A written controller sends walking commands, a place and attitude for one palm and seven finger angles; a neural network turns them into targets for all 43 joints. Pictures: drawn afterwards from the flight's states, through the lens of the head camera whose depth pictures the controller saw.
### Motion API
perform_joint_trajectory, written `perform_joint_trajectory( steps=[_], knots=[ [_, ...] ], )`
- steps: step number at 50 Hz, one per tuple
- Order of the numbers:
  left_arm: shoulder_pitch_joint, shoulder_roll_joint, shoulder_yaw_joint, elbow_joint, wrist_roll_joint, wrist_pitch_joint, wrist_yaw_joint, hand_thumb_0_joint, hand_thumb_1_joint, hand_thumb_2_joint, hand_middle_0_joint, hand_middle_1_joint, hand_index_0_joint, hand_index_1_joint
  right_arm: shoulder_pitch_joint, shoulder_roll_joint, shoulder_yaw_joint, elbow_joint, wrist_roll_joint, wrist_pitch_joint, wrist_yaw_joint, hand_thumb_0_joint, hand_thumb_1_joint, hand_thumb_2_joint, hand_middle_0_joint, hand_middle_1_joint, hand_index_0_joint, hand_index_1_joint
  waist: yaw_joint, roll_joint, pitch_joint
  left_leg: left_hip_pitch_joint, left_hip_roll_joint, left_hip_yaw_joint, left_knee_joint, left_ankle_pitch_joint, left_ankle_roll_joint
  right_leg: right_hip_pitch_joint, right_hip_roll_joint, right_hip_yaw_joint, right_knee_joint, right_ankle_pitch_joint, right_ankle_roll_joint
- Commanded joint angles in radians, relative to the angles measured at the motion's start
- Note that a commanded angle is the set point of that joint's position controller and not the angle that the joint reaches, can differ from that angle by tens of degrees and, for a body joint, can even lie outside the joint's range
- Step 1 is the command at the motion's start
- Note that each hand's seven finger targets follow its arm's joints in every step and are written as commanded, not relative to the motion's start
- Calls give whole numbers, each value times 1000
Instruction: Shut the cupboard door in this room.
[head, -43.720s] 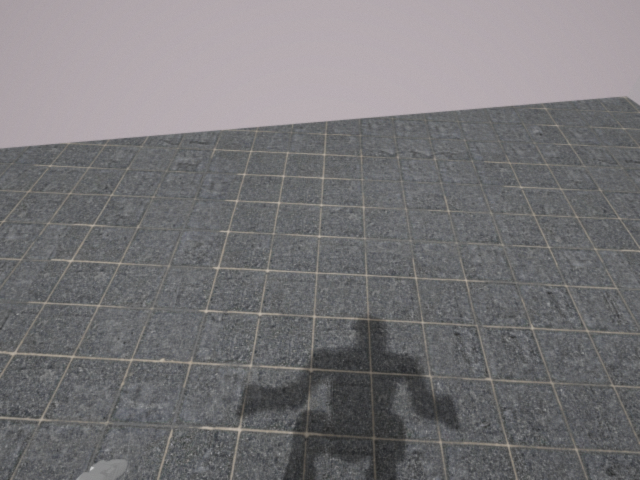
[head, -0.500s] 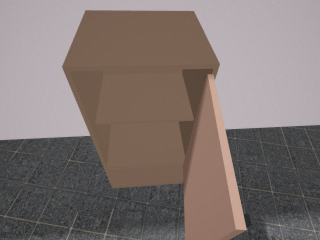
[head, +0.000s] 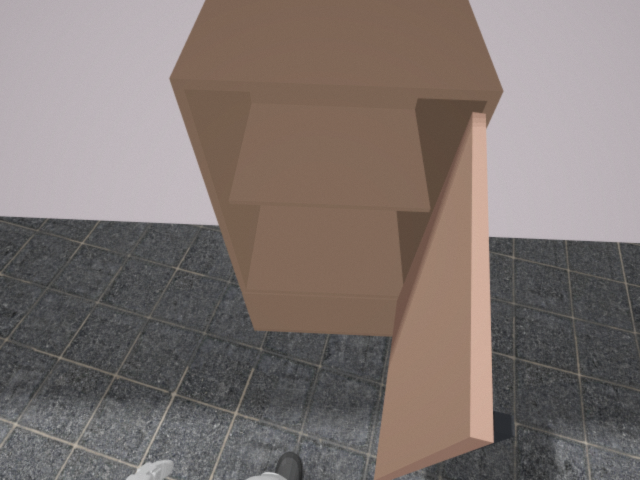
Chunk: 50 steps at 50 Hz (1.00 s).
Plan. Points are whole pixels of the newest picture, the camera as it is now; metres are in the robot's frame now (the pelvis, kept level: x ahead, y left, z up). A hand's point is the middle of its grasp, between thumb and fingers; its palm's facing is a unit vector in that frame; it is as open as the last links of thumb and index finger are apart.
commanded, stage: turn or walk to find it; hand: left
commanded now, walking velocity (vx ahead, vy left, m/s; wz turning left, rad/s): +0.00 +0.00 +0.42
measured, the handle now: (464, 429) +0.19 -0.16 -0.04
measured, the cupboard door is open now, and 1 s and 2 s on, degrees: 79 68 62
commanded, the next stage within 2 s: stand and wait in 0.50 s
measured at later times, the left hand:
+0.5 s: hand out of the picture -0.08 +0.15 -0.17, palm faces +0.28 -0.93 -0.25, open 7.4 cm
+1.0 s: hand out of the picture +0.06 +0.18 -0.15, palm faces +0.28 -0.94 -0.21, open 7.4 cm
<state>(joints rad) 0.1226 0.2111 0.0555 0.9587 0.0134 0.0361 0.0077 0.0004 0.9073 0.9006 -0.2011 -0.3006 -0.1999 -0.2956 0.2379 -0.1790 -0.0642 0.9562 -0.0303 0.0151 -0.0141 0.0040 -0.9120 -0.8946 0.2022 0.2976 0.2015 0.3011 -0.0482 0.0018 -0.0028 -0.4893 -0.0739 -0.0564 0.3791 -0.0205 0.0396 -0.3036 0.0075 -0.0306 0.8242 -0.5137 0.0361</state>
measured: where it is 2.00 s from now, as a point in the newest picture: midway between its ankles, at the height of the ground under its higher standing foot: outside the picture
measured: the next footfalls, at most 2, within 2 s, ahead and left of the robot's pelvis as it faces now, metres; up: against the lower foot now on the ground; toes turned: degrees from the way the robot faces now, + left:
right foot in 0.08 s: -0.09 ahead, -0.10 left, +0.00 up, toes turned +0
left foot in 0.48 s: -0.01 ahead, +0.12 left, +0.00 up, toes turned +19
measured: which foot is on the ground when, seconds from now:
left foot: down 0.00-0.08, up 0.10-0.46, down 0.48-1.00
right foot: up 0.00-0.06, down 0.08-0.50, up 0.52-0.76, down 0.78-1.00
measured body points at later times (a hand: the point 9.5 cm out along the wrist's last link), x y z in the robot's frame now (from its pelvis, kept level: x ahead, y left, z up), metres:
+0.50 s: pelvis +0.03 -0.01 -0.02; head +0.11 -0.01 +0.43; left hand -0.09 +0.20 -0.15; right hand +0.19 -0.23 -0.17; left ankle -0.01 +0.09 -0.74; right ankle -0.12 -0.10 -0.72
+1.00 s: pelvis +0.00 -0.02 +0.00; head +0.02 -0.03 +0.45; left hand +0.05 +0.23 -0.14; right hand +0.08 -0.25 -0.16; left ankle -0.04 +0.11 -0.73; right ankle -0.03 -0.13 -0.73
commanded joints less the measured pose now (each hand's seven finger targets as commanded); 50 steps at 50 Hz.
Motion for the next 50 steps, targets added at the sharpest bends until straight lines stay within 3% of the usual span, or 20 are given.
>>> perform_joint_trajectory(
  steps=[1,2,4,5,8,12,16,21,23,25,26,29,34,37,38,40,41,43,46,50],
  knots=[
    [232,91,23,-8,-16,5,10,0,900,900,-200,-300,-200,-300,50,-184,-50,-47,-2,10,2,0,-900,-900,200,300,200,300,62,169,-164,288,157,-295,-171,-176,-17,154,33,-40,-429,34,-38],
    [298,128,32,17,-15,6,15,0,900,900,-200,-300,-200,-300,22,-168,-49,-52,5,17,3,0,-900,-900,200,300,200,300,86,134,-148,136,115,-232,-113,-245,-85,328,-13,-24,-557,139,-67],
    [176,260,52,-45,19,10,29,0,900,900,-200,-300,-200,-300,15,-106,-51,-80,10,25,3,0,-900,-900,200,300,200,300,74,-256,14,-214,-49,14,482,-463,-120,247,-490,343,-718,-3,-224],
    [50,196,38,-95,4,-2,39,0,900,900,-200,-300,-200,-300,-49,-152,-54,-83,0,28,9,0,-900,-900,200,300,200,300,48,-149,126,-223,42,-36,612,-434,-82,82,-472,258,-683,182,-196],
    [42,109,8,-85,4,-42,30,0,900,900,-200,-300,-200,-300,3,-107,-34,-45,8,33,22,0,-900,-900,200,300,200,300,-5,-151,147,-191,58,42,794,-327,-83,155,-299,-10,-489,849,-132],
    [236,114,5,-41,5,-42,34,0,900,900,-200,-300,-200,-300,-90,-98,-14,-62,8,39,20,0,-900,-900,200,300,200,300,63,-195,113,-202,64,100,747,-330,-87,302,-272,-51,-408,1160,-51],
    [332,139,9,-25,6,-35,37,0,900,900,-200,-300,-200,-300,-178,-101,5,-76,12,40,21,0,-900,-900,200,300,200,300,97,-209,94,-161,48,145,572,-360,-73,397,-271,-63,-377,1281,-52],
    [310,201,18,-32,4,-47,30,0,900,900,-200,-300,-200,-300,-111,-128,9,-62,14,23,11,0,-900,-900,200,300,200,300,42,-236,-5,92,-33,248,289,-326,-29,397,-279,-107,-210,1533,-72],
    [253,217,20,-39,-9,-54,25,0,900,900,-200,-300,-200,-300,50,-173,-5,-28,5,9,6,0,-900,-900,200,300,200,300,-58,-202,-92,411,24,195,108,-82,19,218,-275,-139,57,1352,-56],
    [197,102,-1,-99,-18,-61,17,0,900,900,-200,-300,-200,-300,178,-309,-39,-6,19,-2,4,0,-900,-900,200,300,200,300,-79,156,-197,711,472,-322,95,894,268,-256,-72,-60,516,-73,-9],
    [179,123,7,-91,-9,-51,26,0,900,900,-200,-300,-200,-300,206,-273,-28,10,31,-9,-10,0,-900,-900,200,300,200,300,-88,133,-291,746,452,-289,105,948,272,-279,-81,65,510,-90,-21],
    [148,104,6,-81,-13,-46,16,0,900,900,-200,-300,-200,-300,40,-203,-17,-53,17,-40,-36,0,-900,-900,200,300,200,300,-31,-1,-302,741,437,-236,94,670,270,-332,-121,104,429,-55,3],
    [120,30,-4,-62,-2,-25,6,0,900,900,-200,-300,-200,-300,-37,-184,-3,-35,5,-24,-28,0,-900,-900,200,300,200,300,15,20,-187,506,329,-134,82,546,190,-93,-70,29,-78,-38,-5],
    [188,57,-7,-23,-2,-20,11,0,900,900,-200,-300,-200,-300,-94,-163,6,-28,11,-22,-9,0,-900,-900,200,300,200,300,71,60,-183,308,266,-83,52,210,110,143,-59,-19,-290,188,-11],
    [193,79,-7,-13,0,-24,13,0,900,900,-200,-300,-200,-300,-108,-143,12,-24,15,-21,-2,0,-900,-900,200,300,200,300,90,8,-162,203,225,-66,70,0,60,243,-84,6,-407,270,-19],
    [117,166,0,-41,4,-37,17,0,900,900,-200,-300,-200,-300,-131,-84,25,-28,19,-9,7,0,-900,-900,200,300,200,300,83,-264,-15,54,74,56,187,-338,-48,185,-325,300,-572,250,-133],
    [76,169,-1,-55,1,-40,19,0,900,900,-200,-300,-200,-300,-136,-105,21,-18,12,-4,7,0,-900,-900,200,300,200,300,82,-241,67,76,92,46,249,-401,-50,97,-367,317,-590,371,-186],
    [21,145,-11,-60,-2,-42,22,0,900,900,-200,-300,-200,-300,-40,-71,24,42,11,-2,0,0,-900,-900,200,300,200,300,34,-97,54,149,98,39,259,-330,-55,123,-305,191,-499,583,-198],
    [42,123,-16,-42,-9,-49,24,0,900,900,-200,-300,-200,-300,20,-57,31,79,13,-11,-4,0,-900,-900,200,300,200,300,43,-121,43,179,108,54,175,-222,-63,195,-232,82,-438,693,-142],
    [86,86,-18,-3,-13,-45,23,0,900,900,-200,-300,-200,-300,39,-77,36,111,16,-21,-13,0,-900,-900,200,300,200,300,51,-74,77,297,160,6,74,25,-49,103,-157,55,-459,482,-77]
  ],
)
